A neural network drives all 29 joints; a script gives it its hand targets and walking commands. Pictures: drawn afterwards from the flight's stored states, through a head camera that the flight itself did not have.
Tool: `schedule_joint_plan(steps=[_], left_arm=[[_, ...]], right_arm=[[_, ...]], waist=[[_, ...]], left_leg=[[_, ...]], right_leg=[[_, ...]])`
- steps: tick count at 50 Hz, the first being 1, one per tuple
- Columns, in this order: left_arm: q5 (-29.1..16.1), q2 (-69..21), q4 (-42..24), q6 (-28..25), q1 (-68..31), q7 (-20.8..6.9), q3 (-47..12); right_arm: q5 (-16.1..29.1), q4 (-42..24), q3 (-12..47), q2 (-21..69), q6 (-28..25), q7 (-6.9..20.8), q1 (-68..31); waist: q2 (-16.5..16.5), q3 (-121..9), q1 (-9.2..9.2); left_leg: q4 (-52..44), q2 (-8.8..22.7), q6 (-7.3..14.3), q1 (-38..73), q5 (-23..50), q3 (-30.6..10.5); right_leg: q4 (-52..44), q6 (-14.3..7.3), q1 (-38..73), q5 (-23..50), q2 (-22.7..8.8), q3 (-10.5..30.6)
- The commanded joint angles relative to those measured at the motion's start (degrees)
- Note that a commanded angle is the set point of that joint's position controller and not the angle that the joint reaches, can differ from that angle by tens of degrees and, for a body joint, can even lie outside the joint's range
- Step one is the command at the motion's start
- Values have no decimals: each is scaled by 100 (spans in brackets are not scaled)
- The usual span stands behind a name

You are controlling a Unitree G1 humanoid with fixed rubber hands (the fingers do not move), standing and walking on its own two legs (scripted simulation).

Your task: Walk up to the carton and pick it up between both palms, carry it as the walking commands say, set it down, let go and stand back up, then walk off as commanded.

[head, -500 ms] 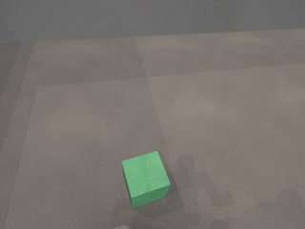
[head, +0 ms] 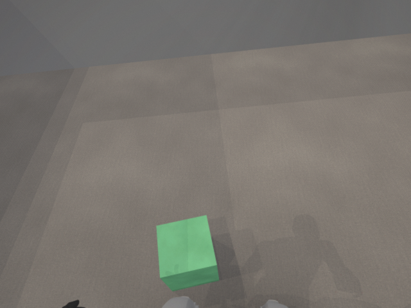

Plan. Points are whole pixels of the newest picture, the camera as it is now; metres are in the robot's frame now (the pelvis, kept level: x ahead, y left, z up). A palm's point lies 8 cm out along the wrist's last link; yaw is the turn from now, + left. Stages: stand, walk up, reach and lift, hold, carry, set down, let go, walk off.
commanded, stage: walk up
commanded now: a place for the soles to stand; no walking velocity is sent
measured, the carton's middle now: (188, 254) +0.42 +0.15 -0.62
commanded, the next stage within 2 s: stand in 1.64 s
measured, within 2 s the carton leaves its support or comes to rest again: neither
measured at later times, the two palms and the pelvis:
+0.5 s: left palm out of the picture +0.02 +0.38 -0.09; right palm (371, 307) +0.16 -0.27 -0.08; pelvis +0.01 +0.04 +0.00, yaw +11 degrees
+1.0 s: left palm out of the picture +0.04 +0.37 -0.08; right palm (334, 273) +0.22 -0.22 -0.07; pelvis +0.02 +0.05 +0.03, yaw +13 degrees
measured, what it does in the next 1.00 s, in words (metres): steps on the spot: left foot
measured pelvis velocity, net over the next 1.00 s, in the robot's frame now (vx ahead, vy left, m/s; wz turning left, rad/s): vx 0.02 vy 0.05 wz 0.22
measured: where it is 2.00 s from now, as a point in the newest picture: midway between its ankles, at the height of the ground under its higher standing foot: outside the picture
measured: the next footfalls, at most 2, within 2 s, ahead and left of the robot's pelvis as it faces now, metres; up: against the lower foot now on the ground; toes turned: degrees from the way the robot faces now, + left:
left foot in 0.28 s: +0.06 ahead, +0.16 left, +0.00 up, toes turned +7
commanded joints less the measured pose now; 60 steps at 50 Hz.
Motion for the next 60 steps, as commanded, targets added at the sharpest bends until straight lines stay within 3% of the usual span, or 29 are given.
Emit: schedule_joint_plan(steps=[1,3,6,9,11,12,13,14,15,18,19,20,22,23,24,25,26,27,28,29,30,31,33,35,36,42,46,56,60], left_arm=[[-111,1923,-112,-300,629,349,700],[-132,1922,-109,-357,604,395,693],[-106,1961,-149,-370,435,389,659],[-86,1955,-223,-306,-107,335,597],[-76,1685,-186,-228,-164,328,454],[-90,1456,-155,-191,-48,336,396],[-154,1297,-203,-167,-71,358,353],[-160,1472,-131,-125,-70,421,378],[-158,1545,-15,-139,36,405,396],[-200,1433,270,-235,332,369,392],[-186,1417,326,-252,444,378,383],[-175,1345,403,-270,550,384,366],[-124,1168,564,-321,678,366,333],[-60,1278,555,-364,542,380,349],[23,1485,463,-403,299,387,369],[33,1720,360,-434,-92,386,383],[-9,1719,354,-423,-477,350,353],[-12,1665,386,-396,-679,319,293],[-48,1436,451,-376,-671,298,225],[-95,1264,540,-362,-519,273,160],[-122,1226,617,-353,-460,256,141],[-129,1199,740,-360,-357,267,133],[-141,1214,846,-386,-429,250,138],[-178,1156,915,-351,-564,241,115],[-205,1151,950,-338,-530,243,79],[-187,1044,1254,-321,-710,236,17],[-159,1110,1388,-328,-855,248,28],[-127,1089,1666,-316,-1201,235,62],[-126,1095,1717,-312,-1224,219,65]], right_arm=[[-154,-379,-333,-972,73,165,109],[-148,-430,-308,-898,78,209,-36],[-55,-452,-315,-767,105,294,-91],[12,-284,-373,-707,116,376,157],[-28,-58,-486,-828,90,346,495],[-51,-59,-511,-1052,63,312,481],[-100,-223,-562,-1514,40,263,158],[-132,-399,-538,-1527,29,237,-220],[-80,-414,-515,-1437,-2,198,-468],[-59,-356,-392,-1078,-57,123,-471],[-13,-334,-377,-1056,-66,115,-572],[24,-299,-334,-1001,-63,112,-675],[63,-325,-216,-818,-39,119,-919],[76,-327,-110,-592,-34,134,-852],[113,-328,-45,-400,-52,126,-758],[119,-279,-65,-418,-51,116,-778],[112,-109,-111,-534,-62,95,-708],[77,96,-138,-551,-107,92,-549],[39,166,-140,-644,-150,92,-550],[13,95,-156,-758,-179,118,-917],[23,76,-131,-826,-208,127,-1177],[48,118,-66,-723,-225,135,-1282],[58,273,14,-583,-247,132,-1215],[38,407,7,-584,-259,104,-1191],[49,453,6,-648,-264,98,-1236],[41,681,73,-467,-222,112,-1605],[80,816,107,-427,-226,106,-1733],[34,1198,116,-431,-167,123,-1836],[10,1267,115,-472,-171,121,-1790]], waist=[[-1028,-688,255],[-861,-658,207],[-1129,-739,135],[-1391,-748,-147],[-973,-711,-377],[-24,-577,-376],[1174,-387,-306],[679,-134,-244],[490,-95,-181],[619,-324,-35],[727,-517,5],[816,-691,67],[616,-916,248],[346,-1014,213],[-381,-1091,133],[-644,-795,10],[-412,-638,-153],[-495,-698,-291],[-420,-603,-271],[-167,-423,-118],[-103,-428,20],[-213,-536,111],[-377,-817,71],[-184,-848,32],[14,-934,55],[336,-1091,113],[81,-1108,115],[-307,-788,64],[-119,-893,63]], left_leg=[[-401,241,-76,-1105,-119,-538],[-668,342,-91,-955,-198,-446],[-1134,320,-51,-152,-20,-33],[-1914,120,65,965,550,418],[-2591,-44,220,1757,858,372],[-3428,345,430,1553,307,-587],[-4460,1385,936,1068,-141,-2738],[-4628,1748,1376,646,-456,-3116],[-4507,1710,1502,451,-266,-2852],[-3777,1159,1106,922,1758,-1828],[-3619,1113,1072,1041,2130,-1702],[-3476,1080,1063,1076,2229,-1590],[-3144,921,869,805,1741,-1269],[-2961,819,644,580,1524,-1122],[-2474,510,405,373,1311,-908],[-2192,72,204,333,928,-549],[-2388,43,227,698,432,-381],[-2822,161,267,1308,549,-448],[-3285,343,317,1562,941,-891],[-3605,581,426,1341,1053,-1414],[-3730,781,514,1087,1157,-1641],[-3695,842,548,1017,1431,-1619],[-3599,671,408,1127,2308,-1270],[-3826,684,280,1210,2573,-1272],[-3864,722,284,1286,2584,-1288],[-4157,667,275,1453,2566,-1211],[-4148,632,215,1634,3005,-1115],[-4437,530,136,1574,2318,-978],[-4561,564,104,1600,2164,-991]], right_leg=[[-1975,-1211,2080,-34,-1604,2128],[-1793,-1318,2029,1268,-1786,1818],[-1683,-1251,1514,1793,-1739,1239],[-1591,-969,542,466,-1394,578],[-945,-606,-201,-1049,-1057,169],[-219,-379,-403,-1568,-647,-197],[866,-57,-862,-1913,119,-464],[1334,-89,-818,-1993,263,138],[1391,-56,-552,-1805,187,327],[883,-131,-323,-1164,225,305],[626,-142,-125,-1035,261,225],[296,-148,136,-894,314,182],[-966,-226,1084,-125,488,44],[-1363,-312,1480,173,299,452],[-1924,-534,1605,91,-411,1529],[-2325,-853,1207,-92,-968,2395],[-2244,-1029,850,-182,-1137,2199],[-2040,-980,368,-280,-980,1862],[-1804,-696,106,-287,-620,1427],[-1641,-402,85,-525,-165,965],[-1567,-232,447,-491,132,635],[-1568,-222,877,-226,166,589],[-1620,-285,1313,571,10,713],[-1603,-303,1405,677,13,625],[-1604,-277,1448,657,26,542],[-1992,-228,1742,716,-36,495],[-2195,-196,1956,1129,-118,522],[-2745,-195,1917,544,-222,617],[-2727,-213,2000,490,-216,613]])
